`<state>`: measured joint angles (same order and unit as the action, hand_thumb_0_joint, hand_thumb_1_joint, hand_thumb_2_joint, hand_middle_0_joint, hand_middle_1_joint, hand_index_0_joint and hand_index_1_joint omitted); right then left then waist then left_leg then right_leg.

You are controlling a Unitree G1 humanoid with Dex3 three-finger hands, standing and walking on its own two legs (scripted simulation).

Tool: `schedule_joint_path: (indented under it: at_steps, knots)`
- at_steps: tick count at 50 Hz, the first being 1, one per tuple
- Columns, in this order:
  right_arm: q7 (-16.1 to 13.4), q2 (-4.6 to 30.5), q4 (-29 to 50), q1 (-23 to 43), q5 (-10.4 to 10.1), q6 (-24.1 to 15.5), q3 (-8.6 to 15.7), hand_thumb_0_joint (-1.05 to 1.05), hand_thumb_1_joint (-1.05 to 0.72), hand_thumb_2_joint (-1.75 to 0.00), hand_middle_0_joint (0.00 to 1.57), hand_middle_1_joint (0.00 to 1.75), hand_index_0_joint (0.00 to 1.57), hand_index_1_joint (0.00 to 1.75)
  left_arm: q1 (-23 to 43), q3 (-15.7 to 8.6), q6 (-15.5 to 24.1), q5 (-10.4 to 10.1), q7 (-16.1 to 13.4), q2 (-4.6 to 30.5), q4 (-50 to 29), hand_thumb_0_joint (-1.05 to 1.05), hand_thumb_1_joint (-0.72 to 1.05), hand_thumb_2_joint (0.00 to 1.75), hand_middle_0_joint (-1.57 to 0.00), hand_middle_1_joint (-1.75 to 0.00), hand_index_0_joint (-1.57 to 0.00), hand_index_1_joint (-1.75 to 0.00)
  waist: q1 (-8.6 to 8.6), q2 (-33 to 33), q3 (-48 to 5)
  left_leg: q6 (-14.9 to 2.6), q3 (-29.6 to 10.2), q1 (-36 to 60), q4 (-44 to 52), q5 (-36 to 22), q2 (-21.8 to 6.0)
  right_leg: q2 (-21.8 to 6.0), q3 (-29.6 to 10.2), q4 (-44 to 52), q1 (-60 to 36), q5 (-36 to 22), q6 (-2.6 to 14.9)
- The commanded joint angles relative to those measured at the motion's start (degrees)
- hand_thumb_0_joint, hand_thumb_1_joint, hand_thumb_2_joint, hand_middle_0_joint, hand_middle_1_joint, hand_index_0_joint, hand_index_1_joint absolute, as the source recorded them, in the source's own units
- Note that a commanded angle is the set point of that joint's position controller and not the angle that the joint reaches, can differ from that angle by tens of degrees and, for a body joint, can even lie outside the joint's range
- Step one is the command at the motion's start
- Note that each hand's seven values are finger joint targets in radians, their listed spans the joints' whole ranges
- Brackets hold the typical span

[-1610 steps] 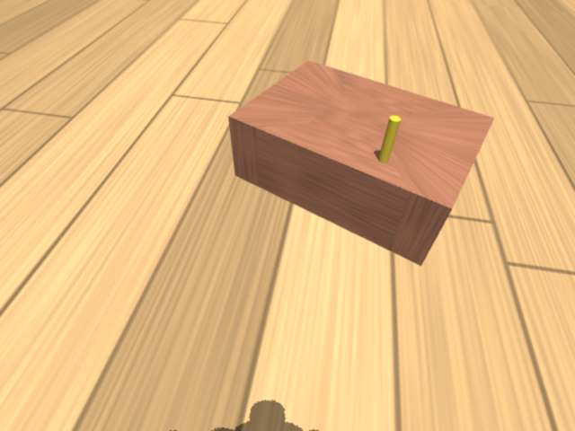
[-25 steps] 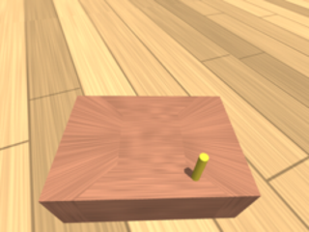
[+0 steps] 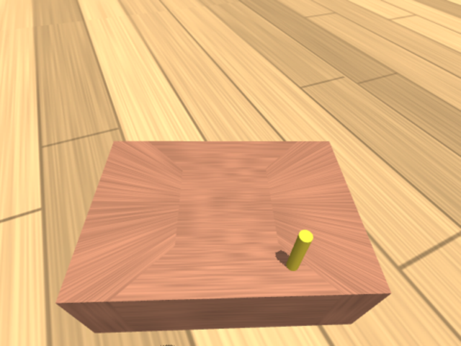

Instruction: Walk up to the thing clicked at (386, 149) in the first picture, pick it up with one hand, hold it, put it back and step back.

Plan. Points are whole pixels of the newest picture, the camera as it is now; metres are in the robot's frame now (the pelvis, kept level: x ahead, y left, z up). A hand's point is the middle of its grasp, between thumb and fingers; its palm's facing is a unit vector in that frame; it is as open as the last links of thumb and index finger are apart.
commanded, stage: stand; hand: right
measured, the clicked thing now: (298, 251) +0.46 -0.22 -0.33
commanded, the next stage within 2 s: step back in 0.54 s
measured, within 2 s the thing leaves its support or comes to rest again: neither
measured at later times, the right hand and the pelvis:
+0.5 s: hand out of the picture +0.07 -0.25 -0.16, palm faces -0.02 +0.94 -0.35, open 7.4 cm; pelvis +0.00 +0.00 +0.00, yaw +0 degrees
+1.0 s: hand out of the picture +0.03 -0.28 -0.18, palm faces -0.06 +0.92 -0.38, open 7.4 cm; pelvis -0.08 -0.01 -0.02, yaw +2 degrees
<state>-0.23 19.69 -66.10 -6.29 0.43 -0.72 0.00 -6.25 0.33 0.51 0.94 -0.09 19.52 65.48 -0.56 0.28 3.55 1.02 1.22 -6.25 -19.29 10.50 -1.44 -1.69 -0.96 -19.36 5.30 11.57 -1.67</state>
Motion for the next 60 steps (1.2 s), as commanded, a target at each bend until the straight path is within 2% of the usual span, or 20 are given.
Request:
schedule_joint_path:
  at_steps: [1, 26, 27, 30, 36, 37, 38, 39, 40, 41, 43, 44, 49, 52, 53, 54, 55, 56, 58, 60]
  knots:
    - [-0.61, 12.14, 2.82, 1.36, 0.16, -0.85, 2.30, 0.00, -0.90, -0.90, 0.20, 0.30, 0.20, 0.30, 1.15, -2.32, 0.94, -0.36, -0.68, 11.53, -2.83, 0.00, 0.90, 0.90, -0.20, -0.30, -0.20, -0.30, 0.13, -0.36, -4.60, -1.50, -4.28, 1.57, 2.40, -9.94, -6.09, -5.42, -3.54, 2.98, 0.13, -10.90, 2.03]
    - [-0.58, 11.84, 3.63, 1.75, 0.23, -0.91, 2.36, 0.00, -0.90, -0.90, 0.20, 0.30, 0.20, 0.30, 1.53, -2.71, 0.93, -0.31, -0.59, 12.34, -3.72, 0.00, 0.90, 0.90, -0.20, -0.30, -0.20, -0.30, 0.08, 0.38, -3.91, -1.45, -4.77, 1.50, 3.17, -8.93, -6.11, -5.48, -3.21, 3.63, 0.77, -8.81, 2.31]
    - [-0.18, 15.49, 4.98, 3.90, -0.06, 0.18, 3.92, 0.00, -0.90, -0.90, 0.20, 0.30, 0.20, 0.30, 1.89, -5.20, 0.22, -1.49, -0.67, 15.83, -5.50, 0.00, 0.90, 0.90, -0.20, -0.30, -0.20, -0.30, 0.54, -0.38, 2.00, -3.59, -5.96, -2.25, -2.12, -16.91, -5.49, -3.91, -3.83, -1.48, 6.28, -16.95, 2.49]
    - [-0.03, 14.73, 7.22, 1.21, -0.85, 0.93, 4.59, 0.00, -0.90, -0.90, 0.20, 0.30, 0.20, 0.30, 0.50, -5.40, -0.32, -1.60, -0.95, 13.91, -7.95, 0.00, 0.90, 0.90, -0.20, -0.30, -0.20, -0.30, -0.29, -2.32, -5.46, -6.69, -6.42, -1.96, -4.31, -23.84, -7.74, -1.87, -1.58, -9.39, 3.48, -17.02, 3.60]
    - [-0.07, 16.32, 13.86, 6.51, -0.38, 2.68, 6.36, 0.00, -0.90, -0.90, 0.20, 0.30, 0.20, 0.30, -5.77, -5.92, -1.94, -0.42, -0.64, 12.59, -10.34, 0.00, 0.90, 0.90, -0.20, -0.30, -0.20, -0.30, 2.25, -8.88, -8.06, -12.24, -9.71, -12.09, -7.99, -13.28, -12.08, 0.94, -0.61, -22.70, 2.94, 0.59, 4.91]
    - [-0.02, 15.67, 14.83, 7.43, -0.36, 2.99, 6.42, 0.00, -0.90, -0.90, 0.20, 0.30, 0.20, 0.30, -7.11, -6.29, -2.02, -0.28, -0.55, 12.86, -10.35, 0.00, 0.90, 0.90, -0.20, -0.30, -0.20, -0.30, 3.04, -7.64, -8.04, -11.44, -9.00, -13.47, -11.81, -9.79, -10.56, -0.21, -2.05, -20.77, 3.29, -0.10, 6.00]
    - [0.03, 14.47, 15.58, 7.35, -0.65, 3.37, 6.28, 0.00, -0.90, -0.90, 0.20, 0.30, 0.20, 0.30, -7.10, -6.73, -1.82, 0.01, -0.50, 14.29, -10.99, 0.00, 0.90, 0.90, -0.20, -0.30, -0.20, -0.30, 3.34, -1.34, -7.35, -8.69, -6.35, -14.71, -19.92, -3.75, -5.12, -4.95, -7.99, -12.34, 5.26, -4.51, 8.30]
    - [-0.23, 11.21, 16.36, 7.44, -0.87, 3.75, 5.51, 0.00, -0.90, -0.90, 0.20, 0.30, 0.20, 0.30, -5.55, -7.68, -1.40, 0.45, -0.50, 18.64, -12.11, 0.00, 0.90, 0.90, -0.20, -0.30, -0.20, -0.30, 3.96, 11.52, -3.71, -3.90, -2.08, -17.90, -32.84, 9.43, 6.00, -14.23, -20.51, 1.24, 9.92, -11.18, 12.34]
    - [-0.59, 10.43, 16.77, 4.88, -0.14, 4.35, 5.34, 0.00, -0.90, -0.90, 0.20, 0.30, 0.20, 0.30, -1.18, -8.39, -0.95, 1.17, -0.69, 22.26, -14.85, 0.00, 0.90, 0.90, -0.20, -0.30, -0.20, -0.30, 2.97, 15.06, -1.83, -3.37, -7.22, -18.36, -44.18, 25.09, 8.47, -20.78, -28.67, 4.02, 15.84, -12.81, 17.54]
    - [-0.58, 12.44, 15.89, 1.97, -0.09, 4.54, 5.98, 0.00, -0.90, -0.90, 0.20, 0.30, 0.20, 0.30, 1.68, -8.40, -0.82, 1.44, -0.97, 21.63, -16.48, 0.00, 0.90, 0.90, -0.20, -0.30, -0.20, -0.30, 1.28, 11.61, -2.16, -3.15, -10.69, -16.88, -50.89, 24.58, 7.10, -20.46, -27.02, 2.35, 18.36, -12.47, 18.47]
    - [-0.28, 13.73, 14.31, -3.61, -1.61, 4.36, 6.51, 0.00, -0.90, -0.90, 0.20, 0.30, 0.20, 0.30, 7.06, -7.62, -0.91, 1.27, -1.44, 17.61, -18.22, 0.00, 0.90, 0.90, -0.20, -0.30, -0.20, -0.30, -2.05, 7.81, -3.71, -2.12, -9.85, -16.75, -53.11, 17.99, 6.94, -13.72, -15.59, -1.08, 15.27, -11.09, 15.26]
    - [-0.32, 14.33, 14.05, -4.55, -1.62, 4.10, 6.51, 0.00, -0.90, -0.90, 0.20, 0.30, 0.20, 0.30, 7.85, -7.62, -0.98, 1.51, -1.63, 16.97, -19.07, 0.00, 0.90, 0.90, -0.20, -0.30, -0.20, -0.30, -1.79, 9.07, -5.06, -1.50, -8.83, -15.66, -52.49, 17.20, 6.08, -12.55, -13.43, -2.34, 14.94, -10.54, 14.42]
    - [-0.62, 13.22, 16.42, -2.01, 0.08, 3.36, 5.34, 0.00, -0.90, -0.90, 0.20, 0.30, 0.20, 0.30, -0.47, -7.87, -1.39, 1.38, -2.26, 16.36, -19.54, 0.00, 0.90, 0.90, -0.20, -0.30, -0.20, -0.30, 3.25, 10.88, -8.57, -0.91, -6.29, -19.48, -30.47, 21.12, 3.03, -15.44, -15.05, -8.23, -2.30, -21.47, 15.06]
    - [-0.49, 12.47, 14.75, -7.35, 0.91, 2.55, 5.61, 0.00, -0.90, -0.90, 0.20, 0.30, 0.20, 0.30, 0.96, -7.67, -2.21, 0.23, -1.87, 17.02, -21.00, 0.00, 0.90, 0.90, -0.20, -0.30, -0.20, -0.30, 0.38, 10.81, -9.93, -2.42, -1.83, -9.64, -10.99, 11.04, 3.03, -12.65, -11.31, -13.97, 0.53, -25.24, 11.74]
    - [-0.44, 12.72, 14.33, -8.50, 1.42, 2.14, 5.99, 0.00, -0.90, -0.90, 0.20, 0.30, 0.20, 0.30, 1.09, -7.27, -2.62, -0.16, -1.61, 16.62, -21.34, 0.00, 0.90, 0.90, -0.20, -0.30, -0.20, -0.30, -0.80, 8.02, -8.62, -2.88, -1.90, -4.86, -4.09, 0.87, 2.29, -10.31, -8.95, -15.85, 6.23, -20.66, 9.21]
    - [-0.41, 16.30, 15.31, -7.06, 2.74, 1.94, 7.08, 0.00, -0.90, -0.90, 0.20, 0.30, 0.20, 0.30, -0.53, -6.50, -2.99, -0.49, -1.50, 13.29, -22.27, 0.00, 0.90, 0.90, -0.20, -0.30, -0.20, -0.30, 0.14, -1.83, -8.06, -5.06, -14.81, -0.36, -1.22, -6.50, -6.83, -4.04, -5.46, -22.10, 15.38, -6.57, 5.43]
    - [0.19, 22.96, 16.84, -3.26, 2.41, 1.97, 8.14, 0.00, -0.90, -0.90, 0.20, 0.30, 0.20, 0.30, 1.38, -6.19, -2.85, -0.65, -1.92, 11.66, -23.21, 0.00, 0.90, 0.90, -0.20, -0.30, -0.20, -0.30, -0.05, -16.84, -6.09, -10.97, -27.55, -0.08, 0.37, -19.54, -17.66, 7.89, -0.66, -31.16, 25.56, 22.58, 2.38]
    - [0.18, 23.87, 17.33, -4.24, 2.06, 1.75, 8.52, 0.00, -0.90, -0.90, 0.20, 0.30, 0.20, 0.30, 4.96, -7.43, -2.72, 0.48, -2.82, 13.45, -22.71, 0.00, 0.90, 0.90, -0.20, -0.30, -0.20, -0.30, -3.70, -15.38, -5.75, -16.38, -31.44, -6.84, 0.43, -21.66, -21.02, 8.13, -9.67, -41.98, 21.70, 27.81, 1.76]
    - [-0.87, 17.07, 17.49, 0.46, 2.10, 1.47, 6.39, 0.00, -0.90, -0.90, 0.20, 0.30, 0.20, 0.30, 2.98, -7.32, -2.89, -0.50, -2.75, 12.68, -21.22, 0.00, 0.90, 0.90, -0.20, -0.30, -0.20, -0.30, 0.51, -5.33, -4.45, -10.71, -16.60, -1.59, -5.41, -33.06, -12.49, 8.92, -12.22, -49.06, 26.28, 19.79, 2.74]
    - [-1.64, 15.38, 18.90, 2.19, 1.55, 1.41, 6.26, 0.00, -0.90, -0.90, 0.20, 0.30, 0.20, 0.30, -1.96, -7.07, -2.73, -0.78, -2.54, 12.54, -20.27, 0.00, 0.90, 0.90, -0.20, -0.30, -0.20, -0.30, 2.60, -8.43, -4.16, -8.86, -12.21, 1.15, -7.10, -32.44, -10.25, 8.33, -10.62, -50.00, 27.36, 15.31, 2.73]
